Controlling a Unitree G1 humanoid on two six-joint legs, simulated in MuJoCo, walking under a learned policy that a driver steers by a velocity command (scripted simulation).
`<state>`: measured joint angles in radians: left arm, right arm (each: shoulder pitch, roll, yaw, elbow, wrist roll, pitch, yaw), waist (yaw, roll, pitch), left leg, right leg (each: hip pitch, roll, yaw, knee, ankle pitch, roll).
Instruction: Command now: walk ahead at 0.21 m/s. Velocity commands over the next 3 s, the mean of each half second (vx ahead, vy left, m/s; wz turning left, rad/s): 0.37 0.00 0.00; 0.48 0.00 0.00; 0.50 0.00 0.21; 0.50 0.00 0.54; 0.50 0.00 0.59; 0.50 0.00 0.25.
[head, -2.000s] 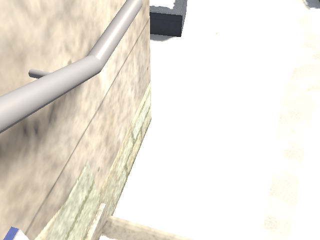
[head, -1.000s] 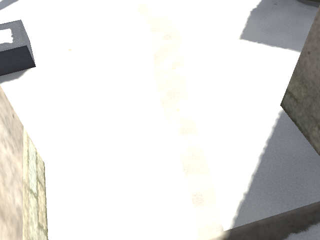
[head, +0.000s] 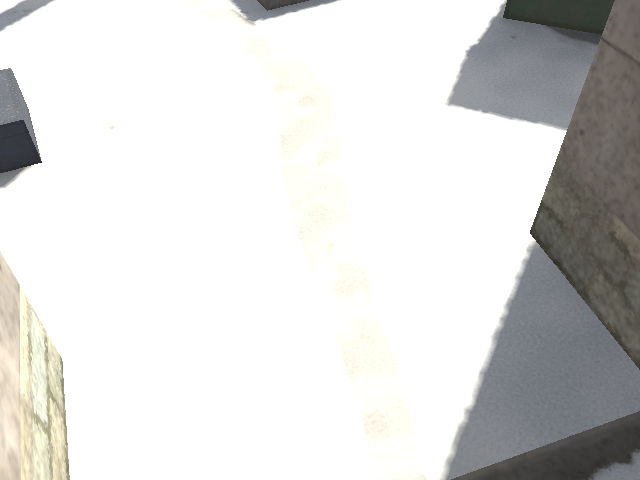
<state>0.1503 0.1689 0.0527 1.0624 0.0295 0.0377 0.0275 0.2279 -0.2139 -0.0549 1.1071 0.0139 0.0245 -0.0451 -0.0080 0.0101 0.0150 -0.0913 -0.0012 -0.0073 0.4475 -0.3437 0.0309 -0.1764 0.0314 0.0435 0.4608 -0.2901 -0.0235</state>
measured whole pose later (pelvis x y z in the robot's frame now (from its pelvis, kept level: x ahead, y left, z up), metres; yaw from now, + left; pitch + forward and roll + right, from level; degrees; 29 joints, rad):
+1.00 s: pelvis +0.55 -0.07 -0.24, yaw +0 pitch +1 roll +5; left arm -0.02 0.23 -0.04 0.79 0.05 -0.06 -0.08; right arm 0.59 -0.16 0.02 1.08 -0.04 -0.13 0.02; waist -0.16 -0.07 -0.01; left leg -0.02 -0.07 0.02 0.83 -0.82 0.01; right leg -0.54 -0.14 0.03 0.45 0.35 -0.02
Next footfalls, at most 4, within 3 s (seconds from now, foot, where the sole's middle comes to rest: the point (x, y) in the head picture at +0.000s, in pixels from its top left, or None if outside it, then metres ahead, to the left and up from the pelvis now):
0.64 left None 0.37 0.06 -0.93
1.06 right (409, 437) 0.77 -0.21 -1.08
1.52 left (318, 341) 1.08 0.03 -1.08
2.00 right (344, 262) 1.40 -0.06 -1.08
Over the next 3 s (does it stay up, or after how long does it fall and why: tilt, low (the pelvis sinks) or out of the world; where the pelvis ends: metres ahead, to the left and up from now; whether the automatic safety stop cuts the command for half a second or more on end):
stays up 1.58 0.33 -0.31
